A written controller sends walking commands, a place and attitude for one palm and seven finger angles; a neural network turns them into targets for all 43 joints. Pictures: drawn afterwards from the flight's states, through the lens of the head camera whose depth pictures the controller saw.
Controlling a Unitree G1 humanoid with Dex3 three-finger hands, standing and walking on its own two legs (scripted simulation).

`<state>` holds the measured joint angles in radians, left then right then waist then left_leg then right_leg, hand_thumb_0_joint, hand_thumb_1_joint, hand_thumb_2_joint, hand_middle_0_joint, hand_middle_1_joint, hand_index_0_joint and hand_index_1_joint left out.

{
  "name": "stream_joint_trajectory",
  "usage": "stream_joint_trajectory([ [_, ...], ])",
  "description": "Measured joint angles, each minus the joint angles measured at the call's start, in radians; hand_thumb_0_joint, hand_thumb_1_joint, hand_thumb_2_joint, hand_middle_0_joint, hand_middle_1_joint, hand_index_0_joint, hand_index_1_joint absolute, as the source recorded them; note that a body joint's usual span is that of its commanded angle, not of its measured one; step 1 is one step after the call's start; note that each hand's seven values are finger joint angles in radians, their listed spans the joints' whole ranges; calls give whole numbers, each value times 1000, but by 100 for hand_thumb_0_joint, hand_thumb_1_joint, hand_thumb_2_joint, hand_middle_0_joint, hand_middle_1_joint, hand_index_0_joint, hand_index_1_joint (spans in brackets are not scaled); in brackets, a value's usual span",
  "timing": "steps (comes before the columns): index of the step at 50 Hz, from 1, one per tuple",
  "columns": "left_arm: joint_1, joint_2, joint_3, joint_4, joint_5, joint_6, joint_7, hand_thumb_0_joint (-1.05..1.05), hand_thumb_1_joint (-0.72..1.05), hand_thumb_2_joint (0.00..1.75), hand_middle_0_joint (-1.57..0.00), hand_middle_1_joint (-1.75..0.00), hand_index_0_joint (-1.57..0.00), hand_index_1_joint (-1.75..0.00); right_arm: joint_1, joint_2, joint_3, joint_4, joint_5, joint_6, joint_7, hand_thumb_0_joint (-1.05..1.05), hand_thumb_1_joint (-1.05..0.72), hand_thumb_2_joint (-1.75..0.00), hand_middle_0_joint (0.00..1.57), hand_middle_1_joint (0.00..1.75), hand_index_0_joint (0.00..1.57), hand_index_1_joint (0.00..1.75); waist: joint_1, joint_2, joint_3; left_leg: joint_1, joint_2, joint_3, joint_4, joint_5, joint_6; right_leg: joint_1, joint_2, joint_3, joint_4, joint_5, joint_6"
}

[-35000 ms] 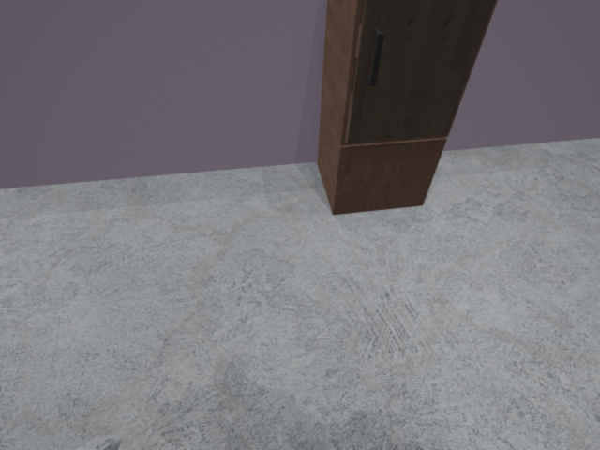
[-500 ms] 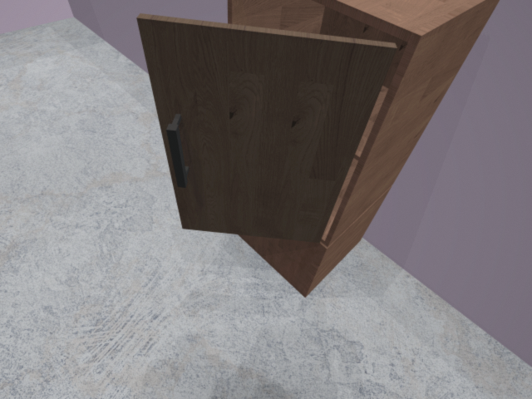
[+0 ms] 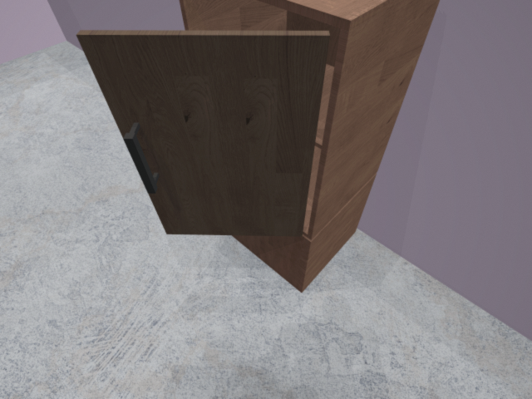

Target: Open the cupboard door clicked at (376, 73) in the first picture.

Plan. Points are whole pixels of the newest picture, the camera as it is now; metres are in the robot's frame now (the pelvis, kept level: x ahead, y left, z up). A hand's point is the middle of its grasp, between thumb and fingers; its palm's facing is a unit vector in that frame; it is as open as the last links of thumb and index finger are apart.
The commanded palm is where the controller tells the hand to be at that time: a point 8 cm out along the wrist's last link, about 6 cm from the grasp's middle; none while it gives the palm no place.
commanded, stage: come to a stop and stand still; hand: left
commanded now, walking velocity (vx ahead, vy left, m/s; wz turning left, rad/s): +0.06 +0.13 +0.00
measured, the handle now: (144, 159) +0.57 +0.30 -0.01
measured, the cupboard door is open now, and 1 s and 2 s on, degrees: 41 41 41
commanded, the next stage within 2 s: look again from close up in 0.92 s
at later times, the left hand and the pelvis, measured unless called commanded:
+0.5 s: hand out of the picture -0.01 +0.21 -0.18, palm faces +0.04 -0.99 -0.16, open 7.4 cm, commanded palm none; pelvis +0.00 +0.04 +0.00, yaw +0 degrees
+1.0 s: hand out of the picture +0.04 +0.21 -0.18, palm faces +0.02 -0.98 -0.18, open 7.3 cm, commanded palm none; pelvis +0.02 +0.03 +0.00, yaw +0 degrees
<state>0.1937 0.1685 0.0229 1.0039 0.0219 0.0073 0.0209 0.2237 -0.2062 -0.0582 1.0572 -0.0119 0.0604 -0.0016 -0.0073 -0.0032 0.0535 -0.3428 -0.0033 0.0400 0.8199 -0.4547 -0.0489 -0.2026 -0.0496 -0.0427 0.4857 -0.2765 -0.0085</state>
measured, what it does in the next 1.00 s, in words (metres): steps on the spot: left foot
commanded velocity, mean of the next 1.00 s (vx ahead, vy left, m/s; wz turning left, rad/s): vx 0.00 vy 0.01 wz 0.00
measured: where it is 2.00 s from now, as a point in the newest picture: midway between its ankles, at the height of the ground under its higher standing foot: outside the picture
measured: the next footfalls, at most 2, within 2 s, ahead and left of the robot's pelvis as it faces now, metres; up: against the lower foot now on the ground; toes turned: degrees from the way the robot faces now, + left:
left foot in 0.16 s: +0.07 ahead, +0.15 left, +0.00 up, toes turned +5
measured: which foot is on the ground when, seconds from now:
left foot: up 0.00-0.14, down 0.16-1.00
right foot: down 0.00-1.00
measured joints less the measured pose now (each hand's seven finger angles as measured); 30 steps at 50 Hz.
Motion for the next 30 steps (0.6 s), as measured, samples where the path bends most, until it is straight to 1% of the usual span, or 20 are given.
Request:
stream_joint_trajectory([
  [2,6,4,6,1,1,-2,1,1,92,89,-20,-30,-21,-30,0,5,2,-3,1,-2,3,0,-91,-90,20,29,19,30,11,-14,3,24,-6,1,-43,3,-2,1,-5,-2,-11,9,2],
  [4,12,11,11,5,2,-2,0,1,92,89,-20,-30,-21,-30,-3,8,3,-8,1,-6,2,0,-91,-90,20,29,19,30,21,-26,8,55,-10,4,-117,24,-2,-3,-12,-4,-12,14,7],
  [7,27,23,17,19,-2,6,-2,1,91,89,-20,-30,-21,-30,-6,9,8,-19,-1,-22,1,0,-91,-90,20,29,19,30,26,-32,8,127,-8,7,-296,140,9,-24,-15,-10,22,2,22],
  [8,31,25,19,24,-5,12,-3,1,91,89,-20,-30,-21,-30,-5,7,9,-22,-3,-31,-1,0,-91,-90,20,29,19,30,25,-25,5,141,-2,-1,-337,183,28,-37,-10,-16,45,-9,29],
  [10,32,38,22,41,-9,27,-2,1,91,89,-20,-30,-21,-30,-8,19,15,-18,-8,-37,-7,0,-91,-90,20,29,19,30,31,-44,7,137,-15,3,-318,180,67,-41,-22,-11,69,-30,34],
  [12,41,45,22,55,-6,38,-3,1,91,89,-20,-30,-20,-30,-7,30,25,-13,-12,-36,-10,0,-91,-90,20,29,19,30,41,-54,0,143,-20,11,-316,164,82,-34,-24,-1,59,-30,30],
  [13,45,47,20,61,-4,40,-4,1,91,89,-20,-30,-20,-30,-8,36,29,-11,-12,-36,-11,0,-91,-90,20,29,20,30,43,-56,-3,147,-22,14,-320,162,85,-28,-25,3,46,-8,30],
  [17,59,41,6,87,-3,34,-8,1,91,89,-20,-30,-20,-30,-15,51,42,-3,-8,-42,-16,0,-92,-90,20,29,20,30,46,-46,-9,164,-21,16,-349,172,87,-2,-23,5,-4,16,52],
  [23,74,19,-12,118,-5,17,-8,1,91,89,-20,-30,-20,-30,-16,48,46,13,-2,-62,-18,0,-93,-90,20,30,20,30,34,-40,-21,182,-23,23,-391,186,93,19,-23,10,-59,37,60],
  [30,64,-1,-21,134,-9,8,-2,1,91,89,-20,-30,-20,-30,12,53,54,47,-1,-74,-26,0,-92,-90,20,29,20,30,20,-44,-26,208,-25,28,-408,177,94,42,-24,14,-75,31,65],
])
